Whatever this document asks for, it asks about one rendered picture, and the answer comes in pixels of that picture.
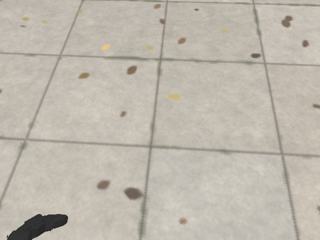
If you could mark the left robot hand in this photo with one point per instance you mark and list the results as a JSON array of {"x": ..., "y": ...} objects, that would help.
[{"x": 37, "y": 225}]

